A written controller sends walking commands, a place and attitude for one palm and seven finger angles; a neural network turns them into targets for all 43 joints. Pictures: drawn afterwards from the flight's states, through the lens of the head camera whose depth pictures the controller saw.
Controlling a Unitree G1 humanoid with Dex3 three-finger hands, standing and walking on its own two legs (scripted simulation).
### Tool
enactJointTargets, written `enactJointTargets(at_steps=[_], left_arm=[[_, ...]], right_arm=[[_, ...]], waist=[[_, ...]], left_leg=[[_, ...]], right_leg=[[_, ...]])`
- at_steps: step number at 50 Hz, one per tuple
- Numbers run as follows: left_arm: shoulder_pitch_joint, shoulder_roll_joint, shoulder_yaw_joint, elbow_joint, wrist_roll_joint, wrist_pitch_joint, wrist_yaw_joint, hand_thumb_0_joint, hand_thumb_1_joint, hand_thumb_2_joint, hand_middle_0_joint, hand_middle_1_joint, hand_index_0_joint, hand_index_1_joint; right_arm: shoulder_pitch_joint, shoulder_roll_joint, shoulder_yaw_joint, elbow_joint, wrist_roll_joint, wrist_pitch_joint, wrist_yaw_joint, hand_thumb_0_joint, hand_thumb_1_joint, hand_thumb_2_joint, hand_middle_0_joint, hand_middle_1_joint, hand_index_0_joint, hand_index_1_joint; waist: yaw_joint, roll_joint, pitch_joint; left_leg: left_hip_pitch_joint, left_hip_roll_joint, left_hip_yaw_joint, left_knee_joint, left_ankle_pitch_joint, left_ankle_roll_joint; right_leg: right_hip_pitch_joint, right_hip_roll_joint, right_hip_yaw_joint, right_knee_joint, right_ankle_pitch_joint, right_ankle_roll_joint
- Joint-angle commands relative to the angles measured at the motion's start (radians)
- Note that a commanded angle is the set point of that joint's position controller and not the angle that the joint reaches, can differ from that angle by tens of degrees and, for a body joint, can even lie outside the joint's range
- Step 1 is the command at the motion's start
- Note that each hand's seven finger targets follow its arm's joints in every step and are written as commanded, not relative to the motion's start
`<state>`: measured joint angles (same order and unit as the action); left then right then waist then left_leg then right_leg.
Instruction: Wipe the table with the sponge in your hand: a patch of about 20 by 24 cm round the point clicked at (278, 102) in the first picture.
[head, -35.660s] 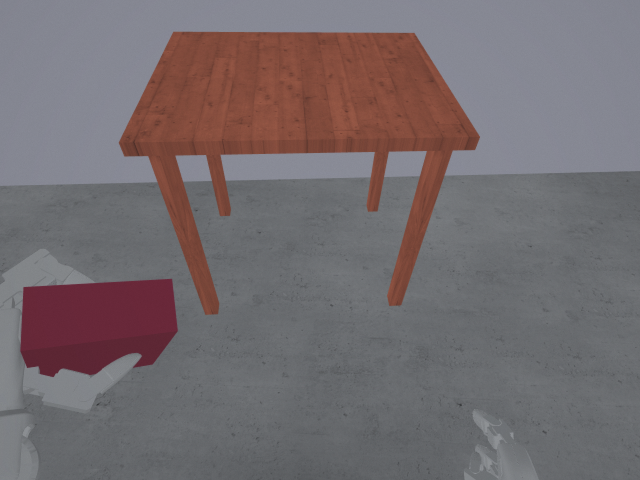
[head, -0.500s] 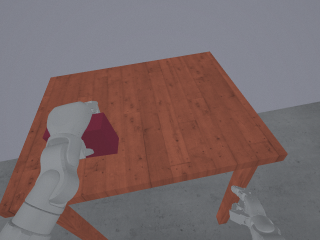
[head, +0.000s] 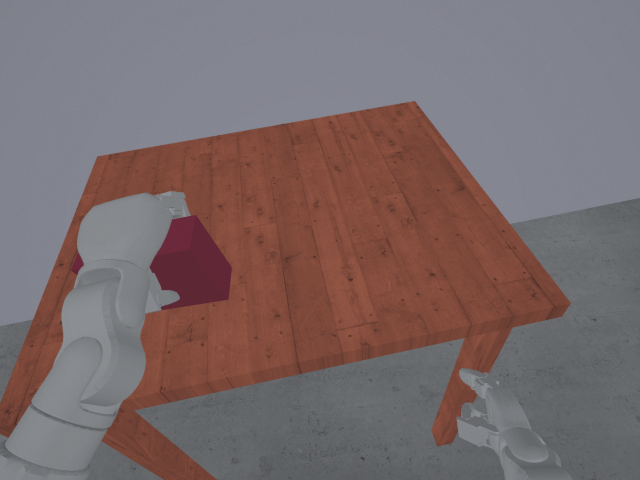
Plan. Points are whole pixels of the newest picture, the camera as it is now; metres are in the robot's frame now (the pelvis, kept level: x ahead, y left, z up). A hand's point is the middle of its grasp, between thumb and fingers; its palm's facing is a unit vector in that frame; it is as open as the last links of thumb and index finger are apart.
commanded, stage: bring the sponge back beside the body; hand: left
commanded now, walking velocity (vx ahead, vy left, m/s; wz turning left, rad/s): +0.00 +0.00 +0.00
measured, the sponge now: (166, 276) +0.29 +0.24 +0.12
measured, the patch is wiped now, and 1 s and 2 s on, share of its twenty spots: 1.00 1.00 1.00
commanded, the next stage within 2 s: step back with the hand held close in 1.50 s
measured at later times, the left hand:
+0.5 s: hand (126, 285) +0.25 +0.26 +0.15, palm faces +0.11 -0.10 -0.99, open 9.3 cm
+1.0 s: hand (85, 329) +0.20 +0.28 +0.15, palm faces +0.12 -0.09 -0.99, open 9.3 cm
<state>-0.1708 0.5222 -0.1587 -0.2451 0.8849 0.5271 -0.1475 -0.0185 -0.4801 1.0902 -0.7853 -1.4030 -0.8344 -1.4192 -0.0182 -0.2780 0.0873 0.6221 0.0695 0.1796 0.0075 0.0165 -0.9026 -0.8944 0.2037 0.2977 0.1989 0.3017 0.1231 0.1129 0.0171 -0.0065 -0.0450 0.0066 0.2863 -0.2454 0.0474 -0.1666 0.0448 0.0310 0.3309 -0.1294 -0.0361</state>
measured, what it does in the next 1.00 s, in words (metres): stands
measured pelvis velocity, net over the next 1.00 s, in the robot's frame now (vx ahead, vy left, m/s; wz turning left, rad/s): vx -0.01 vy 0.00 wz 0.00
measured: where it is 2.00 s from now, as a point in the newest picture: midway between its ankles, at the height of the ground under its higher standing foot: outside the picture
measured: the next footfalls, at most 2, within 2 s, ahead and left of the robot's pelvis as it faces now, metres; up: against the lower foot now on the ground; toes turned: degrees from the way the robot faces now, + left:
none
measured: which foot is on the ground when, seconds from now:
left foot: down 0.00-1.00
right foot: down 0.00-1.00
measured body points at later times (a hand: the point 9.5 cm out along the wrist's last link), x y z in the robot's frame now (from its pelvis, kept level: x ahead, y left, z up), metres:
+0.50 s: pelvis -0.01 +0.00 +0.00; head -0.01 -0.04 +0.45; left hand +0.24 +0.26 +0.21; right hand +0.25 -0.18 -0.08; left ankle -0.06 +0.09 -0.75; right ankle +0.03 -0.10 -0.75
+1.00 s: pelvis -0.01 +0.00 +0.00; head -0.02 -0.04 +0.44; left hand +0.19 +0.28 +0.21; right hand +0.25 -0.18 -0.08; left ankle -0.06 +0.09 -0.75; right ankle +0.03 -0.10 -0.75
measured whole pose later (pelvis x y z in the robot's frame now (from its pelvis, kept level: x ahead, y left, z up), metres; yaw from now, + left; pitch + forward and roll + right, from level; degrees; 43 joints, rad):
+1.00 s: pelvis -0.01 +0.00 +0.00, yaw +0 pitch -4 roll +0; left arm 0.21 0.62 0.01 -0.51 0.81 0.43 -0.12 -0.02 -0.48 1.09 -0.79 -1.40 -0.83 -1.42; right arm 0.00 -0.28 0.07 0.60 0.05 0.16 -0.01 0.02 -0.90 -0.89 0.20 0.30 0.20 0.30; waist 0.16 0.11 0.04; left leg -0.01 -0.05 0.01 0.36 -0.27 0.05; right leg -0.15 0.05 0.03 0.37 -0.14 -0.03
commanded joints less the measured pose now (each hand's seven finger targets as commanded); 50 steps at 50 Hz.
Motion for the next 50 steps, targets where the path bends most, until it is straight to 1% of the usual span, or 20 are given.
enactJointTargets(at_steps=[1,3,10,13,15,18,20,23,24,30,33,35,37,38,40,42,44,47,48,50], left_arm=[[-0.242,0.254,0.203,-0.179,0.028,-0.017,0.054,0.0,0.1,1.3,-1.2,-1.6,-1.2,-1.6],[-0.251,0.272,0.228,-0.239,0.036,-0.014,0.054,0.0,0.1,1.3,-1.2,-1.6,-1.2,-1.6],[-0.213,0.241,0.188,-0.222,0.022,-0.035,0.041,0.0,0.1,1.3,-1.2,-1.6,-1.2,-1.6],[-0.233,0.265,0.212,-0.306,0.028,-0.056,0.04,0.0,0.1,1.3,-1.2,-1.6,-1.2,-1.6],[-0.184,0.25,0.201,-0.232,0.023,-0.061,0.042,0.0,0.1,1.3,-1.2,-1.6,-1.2,-1.6],[-0.203,0.284,0.242,-0.289,0.029,-0.064,0.051,0.0,0.1,1.3,-1.2,-1.6,-1.2,-1.6],[-0.149,0.271,0.235,-0.234,0.024,-0.062,0.055,0.0,0.1,1.3,-1.2,-1.6,-1.2,-1.6],[-0.12,0.286,0.267,-0.333,0.017,-0.063,0.059,0.0,0.1,1.3,-1.2,-1.6,-1.2,-1.6],[-0.07,0.269,0.253,-0.287,0.009,-0.059,0.059,0.0,0.1,1.3,-1.2,-1.6,-1.2,-1.6],[0.017,0.273,0.272,-0.316,-0.017,-0.056,0.055,0.0,0.1,1.3,-1.2,-1.6,-1.2,-1.6],[-0.004,0.307,0.302,-0.39,-0.013,-0.06,0.057,0.0,0.1,1.3,-1.2,-1.6,-1.2,-1.6],[0.048,0.288,0.286,-0.331,-0.017,-0.068,0.055,0.0,0.1,1.3,-1.2,-1.6,-1.2,-1.6],[0.05,0.329,0.322,-0.442,-0.012,-0.081,0.059,0.0,0.1,1.3,-1.2,-1.6,-1.2,-1.6],[0.025,0.325,0.321,-0.458,-0.009,-0.09,0.06,0.0,0.1,1.3,-1.2,-1.6,-1.2,-1.6],[0.101,0.295,0.304,-0.415,-0.023,-0.104,0.06,0.0,0.1,1.3,-1.2,-1.6,-1.2,-1.6],[0.143,0.316,0.338,-0.46,-0.03,-0.107,0.065,0.0,0.1,1.3,-1.2,-1.6,-1.2,-1.6],[0.161,0.31,0.335,-0.414,-0.03,-0.105,0.068,0.0,0.1,1.3,-1.2,-1.6,-1.2,-1.6],[0.187,0.334,0.365,-0.485,-0.035,-0.103,0.075,0.0,0.1,1.3,-1.2,-1.6,-1.2,-1.6],[0.163,0.337,0.368,-0.485,-0.03,-0.103,0.076,0.0,0.1,1.3,-1.2,-1.6,-1.2,-1.6],[0.234,0.304,0.343,-0.427,-0.047,-0.1,0.072,0.0,0.1,1.3,-1.2,-1.6,-1.2,-1.6]], right_arm=[[-0.21,-0.089,-0.043,-0.168,-0.007,-0.052,-0.009,0.0,-0.9,-0.9,0.2,0.3,0.2,0.3],[-0.212,-0.087,-0.042,-0.184,-0.008,-0.057,-0.006,0.0,-0.9,-0.9,0.2,0.3,0.2,0.3],[-0.206,-0.088,-0.046,-0.171,-0.009,-0.069,-0.022,0.0,-0.9,-0.9,0.2,0.3,0.2,0.3],[-0.203,-0.086,-0.046,-0.185,-0.012,-0.083,-0.026,0.0,-0.9,-0.9,0.2,0.3,0.2,0.3],[-0.199,-0.087,-0.045,-0.168,-0.013,-0.076,-0.029,0.0,-0.9,-0.9,0.2,0.3,0.2,0.3],[-0.201,-0.085,-0.044,-0.181,-0.015,-0.082,-0.028,0.0,-0.9,-0.9,0.2,0.3,0.2,0.3],[-0.203,-0.088,-0.045,-0.168,-0.015,-0.072,-0.028,0.0,-0.9,-0.9,0.2,0.3,0.2,0.3],[-0.21,-0.084,-0.046,-0.188,-0.019,-0.079,-0.017,0.0,-0.9,-0.9,0.2,0.3,0.2,0.3],[-0.211,-0.082,-0.045,-0.18,-0.019,-0.075,-0.017,0.0,-0.9,-0.9,0.2,0.3,0.2,0.3],[-0.205,-0.089,-0.046,-0.187,-0.018,-0.064,-0.018,0.0,-0.9,-0.9,0.2,0.3,0.2,0.3],[-0.204,-0.089,-0.045,-0.204,-0.02,-0.074,-0.022,0.0,-0.9,-0.9,0.2,0.3,0.2,0.3],[-0.197,-0.091,-0.047,-0.188,-0.019,-0.068,-0.027,0.0,-0.9,-0.9,0.2,0.3,0.2,0.3],[-0.237,-0.094,-0.052,-0.211,-0.016,-0.081,-0.027,0.0,-0.9,-0.9,0.2,0.3,0.2,0.3],[-0.202,-0.088,-0.048,-0.209,-0.024,-0.084,-0.025,0.0,-0.9,-0.9,0.2,0.3,0.2,0.3],[-0.189,-0.088,-0.053,-0.193,-0.025,-0.081,-0.028,0.0,-0.9,-0.9,0.2,0.3,0.2,0.3],[-0.225,-0.091,-0.056,-0.211,-0.019,-0.088,-0.027,0.0,-0.9,-0.9,0.2,0.3,0.2,0.3],[-0.186,-0.087,-0.054,-0.194,-0.026,-0.081,-0.027,0.0,-0.9,-0.9,0.2,0.3,0.2,0.3],[-0.232,-0.095,-0.058,-0.212,-0.02,-0.085,-0.024,0.0,-0.9,-0.9,0.2,0.3,0.2,0.3],[-0.192,-0.092,-0.056,-0.204,-0.027,-0.084,-0.021,0.0,-0.9,-0.9,0.2,0.3,0.2,0.3],[-0.187,-0.092,-0.056,-0.196,-0.023,-0.076,-0.024,0.0,-0.9,-0.9,0.2,0.3,0.2,0.3]], waist=[[0.018,-0.077,-0.262],[0.021,-0.069,-0.311],[0.004,-0.061,-0.237],[0.01,-0.038,-0.299],[0.006,-0.058,-0.21],[0.018,-0.049,-0.271],[0.016,-0.06,-0.213],[0.031,-0.025,-0.295],[0.027,-0.044,-0.237],[0.022,-0.072,-0.194],[0.027,-0.043,-0.248],[0.02,-0.065,-0.174],[0.024,-0.027,-0.224],[0.032,-0.015,-0.268],[0.027,-0.019,-0.192],[0.028,-0.031,-0.187],[0.03,-0.058,-0.167],[0.033,-0.012,-0.169],[0.038,-0.016,-0.207],[0.034,-0.04,-0.14]], left_leg=[[-0.127,0.018,-0.077,-0.014,0.345,-0.002],[-0.129,0.016,-0.073,-0.006,0.351,0.003],[-0.113,0.017,-0.083,-0.006,0.316,0.003],[-0.098,0.016,-0.078,0.001,0.32,0.009],[-0.111,0.022,-0.09,-0.015,0.304,-0.001],[-0.113,0.021,-0.082,-0.013,0.294,0.007],[-0.121,0.022,-0.089,-0.019,0.291,-0.001],[-0.115,0.018,-0.084,-0.002,0.333,0.004],[-0.122,0.02,-0.09,-0.004,0.331,-0.001],[-0.129,0.024,-0.087,0.007,0.292,0.003],[-0.129,0.021,-0.082,0.017,0.28,0.012],[-0.131,0.025,-0.09,0.013,0.264,0.006],[-0.112,0.028,-0.107,0.016,0.267,0.011],[-0.11,0.023,-0.091,0.023,0.304,0.012],[-0.104,0.026,-0.098,0.02,0.308,0.004],[-0.106,0.033,-0.114,0.017,0.278,0.007],[-0.118,0.031,-0.098,0.019,0.286,0.003],[-0.123,0.035,-0.114,0.016,0.26,0.005],[-0.124,0.031,-0.097,0.023,0.283,0.006],[-0.129,0.035,-0.102,0.015,0.262,0.001]], right_leg=[[0.284,-0.028,0.102,0.026,0.249,-0.063],[0.32,-0.03,0.107,0.045,0.252,-0.064],[0.252,-0.027,0.095,0.016,0.198,-0.059],[0.291,-0.027,0.099,0.032,0.2,-0.06],[0.238,-0.024,0.086,0.01,0.17,-0.059],[0.283,-0.027,0.098,0.023,0.163,-0.061],[0.246,-0.024,0.098,0.011,0.154,-0.062],[0.305,-0.026,0.104,0.044,0.214,-0.065],[0.27,-0.024,0.101,0.032,0.21,-0.063],[0.223,-0.027,0.102,0.023,0.168,-0.054],[0.256,-0.03,0.111,0.04,0.156,-0.055],[0.205,-0.027,0.103,0.018,0.126,-0.053],[0.231,-0.011,0.147,0.031,0.138,-0.063],[0.27,-0.027,0.105,0.05,0.171,-0.057],[0.22,-0.023,0.1,0.026,0.164,-0.055],[0.219,-0.008,0.143,0.025,0.145,-0.063],[0.211,-0.023,0.103,0.025,0.138,-0.052],[0.212,-0.01,0.15,0.028,0.125,-0.064],[0.239,-0.024,0.109,0.044,0.141,-0.056],[0.192,-0.023,0.1,0.021,0.107,-0.049]])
